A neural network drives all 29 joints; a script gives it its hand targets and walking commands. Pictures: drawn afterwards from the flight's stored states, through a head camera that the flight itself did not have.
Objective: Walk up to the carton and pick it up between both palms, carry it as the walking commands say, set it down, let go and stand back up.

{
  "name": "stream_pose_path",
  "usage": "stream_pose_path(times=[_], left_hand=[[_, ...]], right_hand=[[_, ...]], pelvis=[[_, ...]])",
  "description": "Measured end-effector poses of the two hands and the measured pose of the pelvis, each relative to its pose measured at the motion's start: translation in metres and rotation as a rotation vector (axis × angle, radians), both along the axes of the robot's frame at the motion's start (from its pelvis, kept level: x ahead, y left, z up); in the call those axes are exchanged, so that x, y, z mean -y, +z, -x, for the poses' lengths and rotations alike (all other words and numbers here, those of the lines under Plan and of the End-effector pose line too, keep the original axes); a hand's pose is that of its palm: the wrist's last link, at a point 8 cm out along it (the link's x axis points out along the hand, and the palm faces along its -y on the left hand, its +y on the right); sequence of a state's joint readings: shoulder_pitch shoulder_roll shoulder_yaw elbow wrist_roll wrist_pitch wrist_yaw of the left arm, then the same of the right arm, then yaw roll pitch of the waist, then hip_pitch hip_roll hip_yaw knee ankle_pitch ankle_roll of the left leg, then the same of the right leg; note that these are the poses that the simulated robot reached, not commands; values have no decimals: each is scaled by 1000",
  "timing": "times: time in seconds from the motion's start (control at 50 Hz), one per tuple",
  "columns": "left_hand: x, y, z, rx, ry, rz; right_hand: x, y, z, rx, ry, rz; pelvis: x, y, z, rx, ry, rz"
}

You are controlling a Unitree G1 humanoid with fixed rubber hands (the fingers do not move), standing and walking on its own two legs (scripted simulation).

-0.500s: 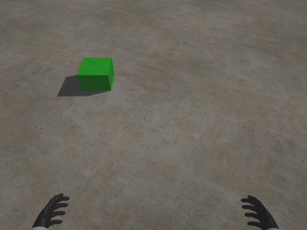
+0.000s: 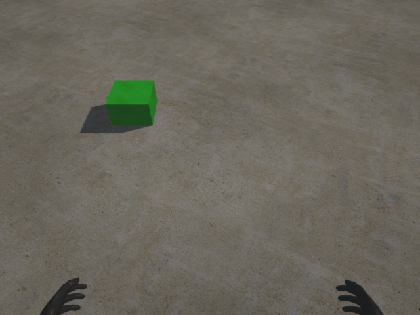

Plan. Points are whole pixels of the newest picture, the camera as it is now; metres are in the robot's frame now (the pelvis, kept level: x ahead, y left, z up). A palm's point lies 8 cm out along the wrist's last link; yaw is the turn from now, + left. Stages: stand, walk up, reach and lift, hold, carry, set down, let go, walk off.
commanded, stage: stand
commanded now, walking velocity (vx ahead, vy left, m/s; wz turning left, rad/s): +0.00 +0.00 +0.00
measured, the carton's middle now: (133, 102) +1.59 +0.55 -0.67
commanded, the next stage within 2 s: walk up in 1.60 s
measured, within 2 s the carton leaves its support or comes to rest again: neither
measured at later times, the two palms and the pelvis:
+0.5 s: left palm out of the picture +0.12 +0.31 -0.08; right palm out of the picture +0.11 -0.31 -0.08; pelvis +0.00 +0.00 +0.02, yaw +0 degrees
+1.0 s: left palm out of the picture +0.10 +0.31 -0.08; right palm out of the picture +0.10 -0.31 -0.08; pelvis +0.00 +0.00 +0.02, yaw +0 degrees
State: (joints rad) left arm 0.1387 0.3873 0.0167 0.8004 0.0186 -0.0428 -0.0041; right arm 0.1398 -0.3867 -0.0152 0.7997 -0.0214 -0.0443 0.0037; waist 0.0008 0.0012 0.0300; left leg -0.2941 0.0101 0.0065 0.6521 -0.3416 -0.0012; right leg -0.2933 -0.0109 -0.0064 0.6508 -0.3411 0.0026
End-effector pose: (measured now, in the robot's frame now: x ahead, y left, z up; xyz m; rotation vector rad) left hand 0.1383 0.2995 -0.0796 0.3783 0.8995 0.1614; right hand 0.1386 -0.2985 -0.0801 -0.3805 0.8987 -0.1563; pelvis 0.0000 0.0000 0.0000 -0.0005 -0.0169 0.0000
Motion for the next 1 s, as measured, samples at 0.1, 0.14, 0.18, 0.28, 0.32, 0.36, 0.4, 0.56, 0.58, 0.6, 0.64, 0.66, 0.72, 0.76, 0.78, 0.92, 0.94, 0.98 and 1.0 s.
stream_pose_path(times=[0.1, 0.14, 0.18, 0.28, 0.32, 0.36, 0.4, 0.56, 0.58, 0.6, 0.64, 0.66, 0.72, 0.76, 0.78, 0.92, 0.94, 0.98, 1.0], left_hand=[[-2, 1, 4, -26, 8, 0], [-2, 1, 5, -36, 11, 0], [-3, 1, 7, -46, 14, 0], [-3, 3, 11, -69, 22, 2], [-4, 3, 13, -79, 26, 2], [-4, 3, 15, -88, 29, 2], [-5, 3, 17, -98, 33, 2], [-7, 3, 26, -136, 48, -2], [-7, 3, 27, -140, 50, -3], [-8, 2, 28, -144, 52, -4], [-8, 2, 30, -152, 55, -5], [-8, 2, 31, -156, 56, -5], [-9, 2, 34, -166, 60, -6], [-9, 1, 35, -172, 62, -7], [-10, 1, 36, -175, 64, -7], [-10, 1, 38, -188, 69, -9], [-10, 0, 38, -190, 70, -9], [-11, 0, 38, -192, 71, -9], [-11, 0, 38, -193, 71, -9]], right_hand=[[2, 0, 5, -28, -10, 0], [3, 1, 7, -39, -15, 0], [4, 1, 9, -50, -19, 0], [5, 2, 14, -75, -31, -1], [5, 2, 16, -85, -35, -2], [6, 2, 18, -94, -40, -3], [7, 2, 20, -104, -45, -3], [10, 2, 30, -141, -65, -1], [10, 2, 31, -145, -67, -1], [11, 2, 32, -149, -69, 0], [11, 1, 35, -158, -74, 0], [12, 1, 36, -161, -75, 1], [12, 1, 38, -172, -80, 2], [13, 0, 40, -177, -83, 2], [13, 0, 41, -180, -85, 2], [14, 0, 43, -194, -91, 4], [14, 0, 43, -195, -91, 4], [14, 0, 43, -197, -92, 5], [15, 0, 43, -198, -93, 5]], pelvis=[[0, 4, 0, 5, 0, 0], [0, 6, 0, 7, 0, 0], [0, 8, 1, 9, 0, 0], [0, 12, 1, 15, 0, -1], [0, 14, 1, 16, 0, -1], [0, 15, 1, 18, -1, -1], [0, 17, 2, 20, -1, -1], [0, 20, 3, 23, -2, -1], [0, 20, 3, 24, -2, -1], [0, 21, 3, 24, -3, -1], [0, 21, 3, 24, -3, -1], [1, 21, 4, 24, -3, -1], [1, 22, 4, 23, -3, -1], [1, 22, 4, 23, -3, -1], [1, 22, 4, 23, -3, -1], [1, 23, 3, 21, -4, -1], [1, 23, 3, 21, -4, -1], [1, 23, 3, 21, -4, -1], [1, 23, 2, 20, -4, -1]])
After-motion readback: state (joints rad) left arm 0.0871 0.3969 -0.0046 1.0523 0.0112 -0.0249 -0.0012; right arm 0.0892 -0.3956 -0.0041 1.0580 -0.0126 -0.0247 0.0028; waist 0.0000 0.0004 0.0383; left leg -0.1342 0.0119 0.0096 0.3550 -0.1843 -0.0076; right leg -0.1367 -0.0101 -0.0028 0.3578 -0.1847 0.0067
